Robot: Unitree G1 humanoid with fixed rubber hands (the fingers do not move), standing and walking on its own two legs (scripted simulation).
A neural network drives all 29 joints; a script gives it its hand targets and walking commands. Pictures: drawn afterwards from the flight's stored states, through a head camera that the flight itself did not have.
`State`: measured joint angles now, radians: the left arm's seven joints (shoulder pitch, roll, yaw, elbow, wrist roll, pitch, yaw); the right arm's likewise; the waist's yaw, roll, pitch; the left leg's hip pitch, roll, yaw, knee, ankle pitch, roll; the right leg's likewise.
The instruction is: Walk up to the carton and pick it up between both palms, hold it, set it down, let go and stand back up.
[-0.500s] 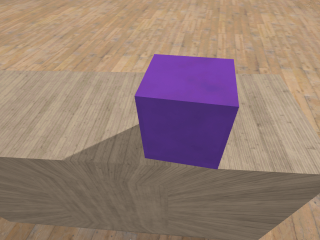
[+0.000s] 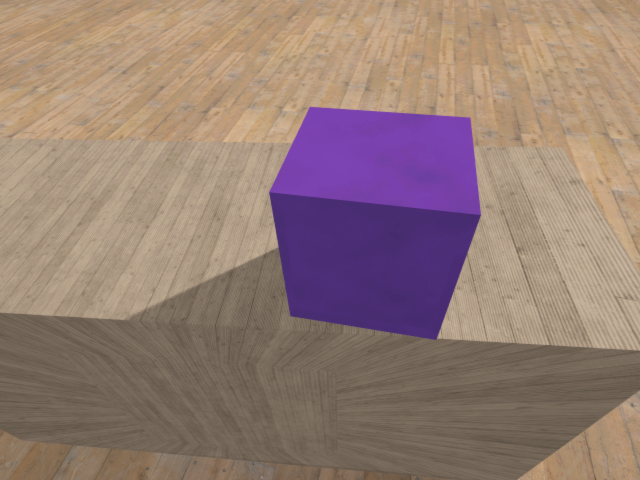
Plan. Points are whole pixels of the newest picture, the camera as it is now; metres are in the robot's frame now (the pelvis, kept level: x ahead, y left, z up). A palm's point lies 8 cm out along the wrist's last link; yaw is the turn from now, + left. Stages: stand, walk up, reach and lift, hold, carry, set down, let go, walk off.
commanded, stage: stand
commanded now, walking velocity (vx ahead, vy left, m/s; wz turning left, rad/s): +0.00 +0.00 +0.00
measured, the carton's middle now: (373, 224) +0.43 -0.04 +0.10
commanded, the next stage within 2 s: none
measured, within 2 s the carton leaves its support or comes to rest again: neither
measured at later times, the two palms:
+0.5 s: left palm out of the picture -0.04 +0.19 -0.15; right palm out of the picture -0.04 -0.20 -0.15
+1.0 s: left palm out of the picture -0.02 +0.19 -0.15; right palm out of the picture -0.04 -0.20 -0.15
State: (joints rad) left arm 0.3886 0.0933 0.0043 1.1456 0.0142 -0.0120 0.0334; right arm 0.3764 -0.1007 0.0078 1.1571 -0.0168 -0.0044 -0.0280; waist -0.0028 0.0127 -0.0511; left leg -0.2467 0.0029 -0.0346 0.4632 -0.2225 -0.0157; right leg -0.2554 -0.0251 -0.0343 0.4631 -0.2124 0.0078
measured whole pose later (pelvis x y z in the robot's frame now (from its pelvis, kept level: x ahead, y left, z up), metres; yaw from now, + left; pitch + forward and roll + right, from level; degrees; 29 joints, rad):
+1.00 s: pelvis +0.01 +0.00 +0.00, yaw +0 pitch +0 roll +0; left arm 0.35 0.08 0.01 1.15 0.01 -0.02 0.03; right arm 0.37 -0.10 0.01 1.17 -0.01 0.00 -0.04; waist -0.01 0.01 -0.02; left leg -0.20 0.01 -0.04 0.44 -0.23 -0.02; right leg -0.21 -0.02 -0.03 0.44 -0.22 0.00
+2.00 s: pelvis +0.02 +0.00 +0.00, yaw +0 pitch -1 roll +0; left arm 0.36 0.08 0.01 1.16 0.01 -0.02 0.03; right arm 0.34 -0.10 0.00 1.17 -0.01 -0.01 -0.04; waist 0.00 0.01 0.01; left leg -0.18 0.01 -0.03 0.43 -0.24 -0.02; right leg -0.19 -0.03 -0.03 0.44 -0.24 0.01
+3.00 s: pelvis +0.02 +0.00 +0.00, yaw +0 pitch -1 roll +0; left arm 0.36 0.09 0.01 1.15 0.01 -0.02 0.03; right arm 0.34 -0.12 0.00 1.16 -0.01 -0.02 -0.03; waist 0.00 0.02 0.00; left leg -0.18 0.01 -0.03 0.43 -0.24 -0.02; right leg -0.19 -0.03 -0.03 0.43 -0.23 0.01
